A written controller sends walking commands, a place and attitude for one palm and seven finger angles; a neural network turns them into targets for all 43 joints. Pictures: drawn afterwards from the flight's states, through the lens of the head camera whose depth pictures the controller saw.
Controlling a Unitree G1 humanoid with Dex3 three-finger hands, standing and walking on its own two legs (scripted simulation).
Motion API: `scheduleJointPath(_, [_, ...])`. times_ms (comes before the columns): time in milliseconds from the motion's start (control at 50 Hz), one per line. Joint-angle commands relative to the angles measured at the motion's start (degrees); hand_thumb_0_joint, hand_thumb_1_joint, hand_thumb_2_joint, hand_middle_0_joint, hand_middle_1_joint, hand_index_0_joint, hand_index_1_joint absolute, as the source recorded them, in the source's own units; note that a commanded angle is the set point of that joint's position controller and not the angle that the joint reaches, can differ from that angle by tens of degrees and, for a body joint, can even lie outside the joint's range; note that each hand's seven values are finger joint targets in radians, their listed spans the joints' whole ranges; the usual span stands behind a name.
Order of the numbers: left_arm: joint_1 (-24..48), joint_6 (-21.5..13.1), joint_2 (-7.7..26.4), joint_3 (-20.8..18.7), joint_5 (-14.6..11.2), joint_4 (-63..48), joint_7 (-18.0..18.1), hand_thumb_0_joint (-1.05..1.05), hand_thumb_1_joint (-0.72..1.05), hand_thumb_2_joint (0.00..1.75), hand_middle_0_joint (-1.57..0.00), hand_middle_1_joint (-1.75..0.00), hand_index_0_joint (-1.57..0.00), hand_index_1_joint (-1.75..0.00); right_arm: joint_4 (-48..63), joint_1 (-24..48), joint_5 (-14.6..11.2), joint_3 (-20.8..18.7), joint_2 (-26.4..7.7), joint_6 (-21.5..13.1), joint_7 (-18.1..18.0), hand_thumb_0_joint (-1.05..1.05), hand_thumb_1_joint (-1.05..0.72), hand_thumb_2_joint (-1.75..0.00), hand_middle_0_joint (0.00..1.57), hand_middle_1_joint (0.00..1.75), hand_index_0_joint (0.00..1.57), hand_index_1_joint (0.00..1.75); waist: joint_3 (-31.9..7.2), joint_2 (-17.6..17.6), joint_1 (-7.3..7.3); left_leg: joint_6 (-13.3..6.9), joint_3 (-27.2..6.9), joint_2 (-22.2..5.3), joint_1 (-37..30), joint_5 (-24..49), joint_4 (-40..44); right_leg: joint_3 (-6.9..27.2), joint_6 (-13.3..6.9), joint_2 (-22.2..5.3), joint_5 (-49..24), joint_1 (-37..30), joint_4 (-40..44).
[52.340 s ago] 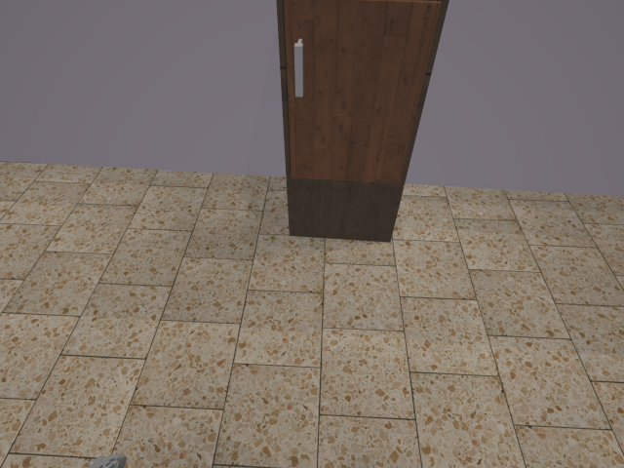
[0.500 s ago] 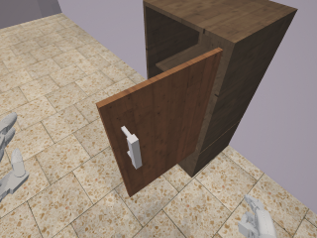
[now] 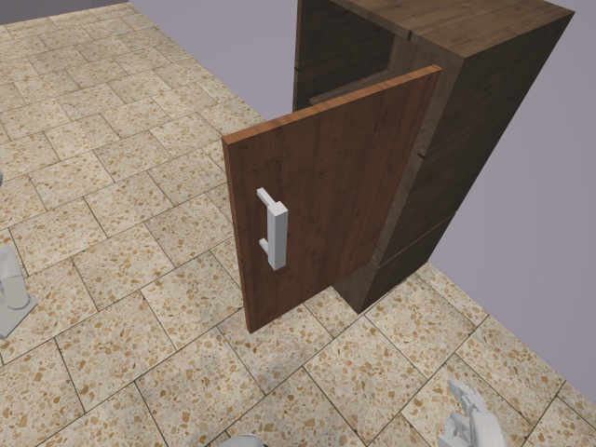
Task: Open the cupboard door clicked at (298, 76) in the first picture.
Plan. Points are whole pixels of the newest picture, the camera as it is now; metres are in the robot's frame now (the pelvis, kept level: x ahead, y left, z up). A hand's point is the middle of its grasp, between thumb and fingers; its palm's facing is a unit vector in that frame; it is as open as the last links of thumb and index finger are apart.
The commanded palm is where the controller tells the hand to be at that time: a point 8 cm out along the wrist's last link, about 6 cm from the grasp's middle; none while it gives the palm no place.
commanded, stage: step back with the hand held close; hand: left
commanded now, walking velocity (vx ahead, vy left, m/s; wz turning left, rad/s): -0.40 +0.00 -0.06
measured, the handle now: (270, 230) +0.43 +0.07 +0.02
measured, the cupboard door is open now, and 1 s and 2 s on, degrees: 87 87 87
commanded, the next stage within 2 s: stop stepping back and stand still in 0.44 s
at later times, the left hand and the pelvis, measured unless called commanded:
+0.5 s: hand out of the picture +0.14 +0.27 +0.18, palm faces +0.39 -0.80 -0.45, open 7.4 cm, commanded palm +0.08 +0.29 +0.19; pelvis -0.07 +0.00 +0.01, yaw -3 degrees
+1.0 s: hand out of the picture +0.06 +0.21 +0.17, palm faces +0.28 -0.82 -0.50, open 7.4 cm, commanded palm +0.02 +0.27 +0.19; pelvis -0.15 -0.02 +0.01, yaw -6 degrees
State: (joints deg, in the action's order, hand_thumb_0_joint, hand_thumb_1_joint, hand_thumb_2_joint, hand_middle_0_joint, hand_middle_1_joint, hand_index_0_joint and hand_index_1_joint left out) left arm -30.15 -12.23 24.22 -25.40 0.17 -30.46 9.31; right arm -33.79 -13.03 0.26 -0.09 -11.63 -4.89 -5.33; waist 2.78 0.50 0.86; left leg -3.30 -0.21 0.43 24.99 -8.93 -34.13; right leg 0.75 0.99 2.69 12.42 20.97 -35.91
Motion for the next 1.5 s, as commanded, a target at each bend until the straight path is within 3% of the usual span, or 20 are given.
scheduleJointPath(0, [0.06,-4.44,9.58,-8.62,-0.09,-10.91,0.47,0.00,0.90,0.90,-0.20,-0.30,-0.20,-0.30,8.95,7.75,0.78,-3.42,-8.78,-4.17,0.18,0.00,-0.90,-0.90,0.20,0.30,0.20,0.30,-5.22,9.78,-1.60,-5.15,-15.59,-14.71,19.03,-29.04,22.29,2.29,-0.84,1.86,5.31,-20.72,-7.14])
scheduleJointPath(100, [2.40,-4.76,9.68,-4.44,-2.43,-11.69,0.24,0.00,0.90,0.90,-0.20,-0.30,-0.20,-0.30,5.83,6.88,-0.04,-3.18,-7.03,-3.95,1.09,0.00,-0.90,-0.90,0.20,0.30,0.20,0.30,-14.38,-1.74,0.10,2.92,-0.81,-3.25,-13.41,4.52,2.93,11.49,-3.73,-8.47,-20.15,-2.89,12.68])
scheduleJointPath(180, [0.63,-3.69,13.27,-6.87,-2.55,-13.15,0.75,0.00,0.90,0.90,-0.20,-0.30,-0.20,-0.30,6.19,8.04,-0.52,-3.42,-6.59,-2.69,0.57,0.00,-0.90,-0.90,0.20,0.30,0.20,0.30,-11.35,-5.55,0.05,4.02,0.19,0.64,-15.67,-5.61,-6.89,12.45,-6.54,-13.12,-9.48,6.37,19.21])
scheduleJointPath(260, [0.48,-3.75,14.59,-8.99,-2.59,-12.30,0.25,0.00,0.90,0.90,-0.20,-0.30,-0.20,-0.30,6.84,10.16,-0.28,-2.87,-7.30,-1.35,-0.45,0.00,-0.90,-0.90,0.20,0.30,0.20,0.30,-7.74,6.01,-0.96,2.50,-6.07,-5.05,-12.20,11.05,11.24,4.28,-1.67,-2.71,-10.43,0.45,10.35])
scheduleJointPath(320, [0.37,-4.40,12.57,-9.25,-2.47,-12.53,-0.69,0.00,0.90,0.90,-0.20,-0.30,-0.20,-0.30,7.81,9.79,1.48,-3.70,-8.86,-3.48,-0.12,0.00,-0.90,-0.90,0.20,0.30,0.20,0.30,-11.40,16.29,-1.79,-5.39,-22.85,-20.22,6.43,-17.23,30.61,3.07,-0.71,4.78,14.61,-15.70,-18.70])
scheduleJointPath(360, [-0.97,-3.79,10.64,-7.12,-3.00,-11.24,-0.25,0.00,0.90,0.90,-0.20,-0.30,-0.20,-0.30,6.46,8.51,0.93,-3.64,-7.31,-4.41,0.56,0.00,-0.90,-0.90,0.20,0.30,0.20,0.30,-11.74,6.82,-1.94,-5.65,-17.32,-17.97,-2.77,-10.67,25.56,3.99,-1.69,2.33,15.77,-6.99,-18.76])
scheduleJointPath(500, [2.67,-1.42,10.44,-3.76,-4.17,-14.04,0.40,0.00,0.90,0.90,-0.20,-0.30,-0.20,-0.30,4.75,8.16,1.05,-2.91,-7.60,-4.83,1.69,0.00,-0.90,-0.90,0.20,0.30,0.20,0.30,-14.15,12.36,-1.55,0.87,-7.77,-13.12,-10.68,-10.40,27.85,-2.80,-3.25,2.01,17.87,-10.26,2.80])
scheduleJointPath(540, [2.48,-2.30,13.59,-6.14,-4.14,-15.26,0.17,0.00,0.90,0.90,-0.20,-0.30,-0.20,-0.30,4.77,7.18,1.35,-2.91,-7.01,-4.03,1.65,0.00,-0.90,-0.90,0.20,0.30,0.20,0.30,-14.39,9.49,-1.43,4.46,-3.04,-8.68,-14.20,-6.71,20.21,-1.01,-5.10,-0.74,12.40,-9.56,17.91])
scheduleJointPath(600, [2.98,-4.06,17.87,-9.81,-3.74,-16.14,0.95,0.00,0.90,0.90,-0.20,-0.30,-0.20,-0.30,4.52,7.63,2.06,-1.32,-6.16,-3.51,1.51,0.00,-0.90,-0.90,0.20,0.30,0.20,0.30,-10.59,-2.45,-0.94,5.87,1.73,-0.77,-20.27,-4.98,-10.11,11.52,-10.53,-18.48,6.40,9.58,27.77])
scheduleJointPath(640, [4.14,-2.23,14.83,-7.95,-3.71,-15.09,0.17,0.00,0.90,0.90,-0.20,-0.30,-0.20,-0.30,5.37,7.87,0.27,-2.22,-7.02,-4.11,1.13,0.00,-0.90,-0.90,0.20,0.30,0.20,0.30,-9.78,-9.90,-0.82,5.08,-1.16,0.55,-13.41,-6.78,-17.28,8.43,-10.59,-15.79,-0.15,4.80,20.84])
scheduleJointPath(700, [0.51,-0.14,11.43,-7.08,-3.65,-9.30,-0.05,0.00,0.90,0.90,-0.20,-0.30,-0.20,-0.30,5.30,6.06,-0.39,-0.86,-7.33,-4.12,-0.23,0.00,-0.90,-0.90,0.20,0.30,0.20,0.30,-5.56,5.27,0.58,2.77,-3.53,-3.29,-16.39,9.67,8.67,-0.67,-2.14,-5.91,-8.02,-1.85,8.02])
scheduleJointPath(760, [1.70,-1.62,11.97,-6.32,-3.52,-8.62,0.11,0.00,0.90,0.90,-0.20,-0.30,-0.20,-0.30,4.85,4.90,0.47,-0.86,-7.06,-6.84,-0.23,0.00,-0.90,-0.90,0.20,0.30,0.20,0.30,-8.25,14.79,-0.12,0.51,-21.55,-12.56,-15.86,1.37,22.47,-0.51,-0.82,-0.19,15.38,-2.50,-2.87])
scheduleJointPath(800, [0.72,-1.76,11.47,-6.27,-2.96,-9.93,0.34,0.00,0.90,0.90,-0.20,-0.30,-0.20,-0.30,4.99,5.31,0.87,-1.27,-6.92,-7.13,0.26,0.00,-0.90,-0.90,0.20,0.30,0.20,0.30,-7.79,10.54,-0.96,0.19,-19.13,-12.41,-6.66,-21.46,28.63,-0.42,-1.68,-0.30,17.62,-9.94,-3.36])
scheduleJointPath(840, [-2.67,-1.48,11.15,-6.20,-2.83,-11.35,0.31,0.00,0.90,0.90,-0.20,-0.30,-0.20,-0.30,6.05,6.12,0.61,-1.51,-7.59,-6.83,0.64,0.00,-0.90,-0.90,0.20,0.30,0.20,0.30,-7.72,12.75,-1.39,1.80,-11.21,-8.22,-1.10,-24.29,27.11,-4.11,-2.38,0.65,13.89,-17.45,6.84])
scheduleJointPath(880, [-6.90,-1.29,10.70,-5.87,-2.55,-10.39,0.00,0.00,0.90,0.90,-0.20,-0.30,-0.20,-0.30,6.74,6.14,0.55,-1.70,-7.15,-5.52,0.97,0.00,-0.90,-0.90,0.20,0.30,0.20,0.30,-6.97,6.47,-0.63,3.83,-3.86,-2.70,0.26,-18.43,15.33,-0.56,-4.17,-3.56,13.98,-17.10,17.21])
scheduleJointPath(920, [-5.38,-1.59,12.69,-7.73,-3.11,-11.05,0.21,0.00,0.90,0.90,-0.20,-0.30,-0.20,-0.30,5.61,5.50,0.52,-2.56,-7.08,-4.44,1.37,0.00,-0.90,-0.90,0.20,0.30,0.20,0.30,-4.90,-10.77,-0.94,4.61,-1.47,0.73,-2.93,-8.69,-10.87,19.63,-10.46,-18.87,25.38,-1.36,28.86])
scheduleJointPath(940, [-2.20,-1.87,13.81,-9.48,-3.11,-11.71,0.74,0.00,0.90,0.90,-0.20,-0.30,-0.20,-0.30,4.89,5.20,0.67,-2.86,-7.84,-4.31,1.38,0.00,-0.90,-0.90,0.20,0.30,0.20,0.30,-3.56,-10.86,-0.67,4.59,-2.13,-0.08,1.44,-9.58,-18.14,21.55,-12.12,-21.41,22.83,-0.41,28.60])
scheduleJointPath(980, [0.83,-2.39,10.65,-6.63,-2.33,-6.27,0.84,0.00,0.90,0.90,-0.20,-0.30,-0.20,-0.30,3.30,3.09,0.29,-2.42,-7.13,-4.72,1.03,0.00,-0.90,-0.90,0.20,0.30,0.20,0.30,-1.89,-3.99,0.94,3.86,-2.39,-3.11,2.16,-10.22,-15.27,14.49,-10.13,-18.83,14.97,-2.35,23.62])
scheduleJointPath(1120, [4.40,-3.82,9.95,-4.56,-1.78,-5.36,0.51,0.00,0.90,0.90,-0.20,-0.30,-0.20,-0.30,4.00,4.62,-0.43,-3.01,-8.53,-7.08,-0.16,0.00,-0.90,-0.90,0.20,0.30,0.20,0.30,-3.75,-0.45,-0.98,0.78,-1.64,-5.11,-13.99,5.44,7.98,4.92,-1.69,-7.75,-5.86,-7.26,13.28])
scheduleJointPath(1480, [1.45,-2.14,8.28,-4.14,-2.32,-6.41,-0.18,0.00,0.90,0.90,-0.20,-0.30,-0.20,-0.30,6.19,5.86,-0.16,-1.43,-6.70,-5.95,0.49,0.00,-0.90,-0.90,0.20,0.30,0.20,0.30,-6.81,4.08,-0.64,2.44,-2.20,-4.86,-13.29,-1.22,14.17,0.57,-0.78,-3.90,-2.35,-10.17,16.03])
